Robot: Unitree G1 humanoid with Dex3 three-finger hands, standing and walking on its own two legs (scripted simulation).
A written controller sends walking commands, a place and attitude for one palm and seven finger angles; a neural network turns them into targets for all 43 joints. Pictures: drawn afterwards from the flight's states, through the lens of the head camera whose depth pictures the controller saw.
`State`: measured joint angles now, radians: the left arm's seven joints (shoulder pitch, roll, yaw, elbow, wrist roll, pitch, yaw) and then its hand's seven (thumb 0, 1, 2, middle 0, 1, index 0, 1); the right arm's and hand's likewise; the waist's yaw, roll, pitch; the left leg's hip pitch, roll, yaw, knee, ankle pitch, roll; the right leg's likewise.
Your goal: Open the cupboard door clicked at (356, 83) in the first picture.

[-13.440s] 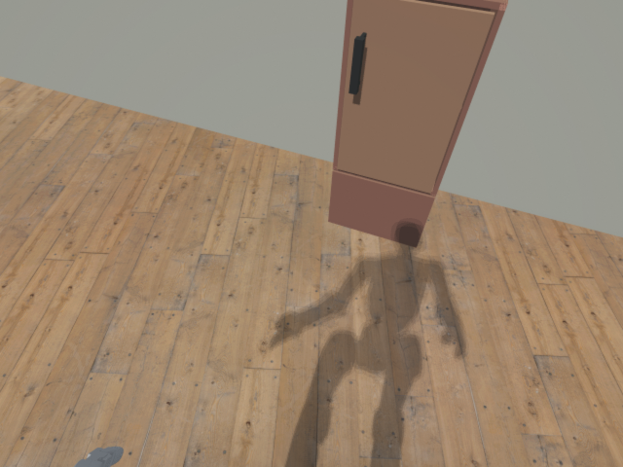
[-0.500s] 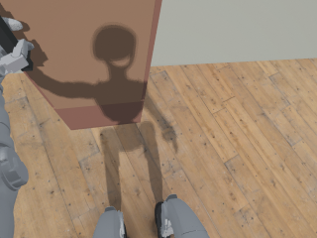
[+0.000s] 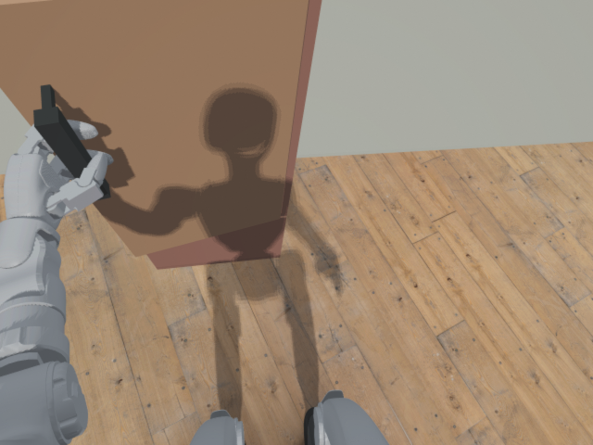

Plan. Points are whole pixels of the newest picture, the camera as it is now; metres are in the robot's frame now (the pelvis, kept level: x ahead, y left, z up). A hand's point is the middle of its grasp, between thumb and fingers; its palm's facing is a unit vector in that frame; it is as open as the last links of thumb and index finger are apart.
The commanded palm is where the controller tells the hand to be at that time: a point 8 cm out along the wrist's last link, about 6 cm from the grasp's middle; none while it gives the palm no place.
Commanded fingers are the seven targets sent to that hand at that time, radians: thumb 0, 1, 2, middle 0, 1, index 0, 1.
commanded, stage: pull the door open along its arc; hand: left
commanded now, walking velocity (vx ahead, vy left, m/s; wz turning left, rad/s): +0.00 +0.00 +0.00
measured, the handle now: (76, 147) +0.50 +0.27 +0.05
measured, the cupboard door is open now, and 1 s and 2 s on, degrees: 11 51 53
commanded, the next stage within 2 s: open thumb and fingers to let go in 0.62 s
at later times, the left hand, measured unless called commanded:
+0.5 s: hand (167, 255) +0.34 +0.14 +0.05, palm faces +0.50 -0.87 +0.01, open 6.3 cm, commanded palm +0.28 +0.16 +0.04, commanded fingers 0.00 0.90 0.90 -0.40 -1.35 -0.40 -1.35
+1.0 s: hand (221, 285) +0.31 +0.08 +0.05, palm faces +0.49 -0.87 -0.01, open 7.8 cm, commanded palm +0.26 +0.12 +0.04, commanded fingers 0.00 -0.15 0.45 -0.32 -1.24 -0.32 -1.24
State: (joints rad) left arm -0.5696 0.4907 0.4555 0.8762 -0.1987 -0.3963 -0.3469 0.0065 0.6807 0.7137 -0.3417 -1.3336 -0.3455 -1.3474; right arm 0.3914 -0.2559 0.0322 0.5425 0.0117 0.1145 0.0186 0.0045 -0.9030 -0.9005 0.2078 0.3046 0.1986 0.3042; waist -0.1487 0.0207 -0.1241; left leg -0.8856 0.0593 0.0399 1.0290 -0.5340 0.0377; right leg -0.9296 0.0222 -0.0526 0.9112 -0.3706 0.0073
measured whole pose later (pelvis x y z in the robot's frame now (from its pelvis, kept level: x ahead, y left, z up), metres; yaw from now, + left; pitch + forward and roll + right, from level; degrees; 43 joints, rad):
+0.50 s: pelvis +0.00 -0.02 +0.00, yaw +4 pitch +16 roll -1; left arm -0.17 -0.01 0.06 0.42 0.02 -0.40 0.46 0.00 0.67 0.75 -0.32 -1.33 -0.32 -1.31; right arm 0.23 -0.18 0.00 0.58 -0.06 0.01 0.04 0.01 -0.90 -0.90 0.21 0.30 0.20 0.30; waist -0.01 0.02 -0.15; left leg -0.76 0.02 0.01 1.00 -0.52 0.00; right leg -0.82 -0.01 -0.08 0.95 -0.41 -0.02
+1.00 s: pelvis -0.02 -0.05 +0.00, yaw +6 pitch +14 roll +0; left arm -0.08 -0.07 -0.09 0.35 0.07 -0.38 0.56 0.00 0.39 0.67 -0.38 -1.30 -0.36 -1.30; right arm 0.16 -0.17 0.00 0.60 -0.08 -0.02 0.00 0.01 -0.90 -0.90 0.21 0.30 0.20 0.30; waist -0.01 0.01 -0.13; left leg -0.74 0.02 -0.02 1.00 -0.50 -0.03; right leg -0.80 -0.02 -0.11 0.99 -0.42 -0.06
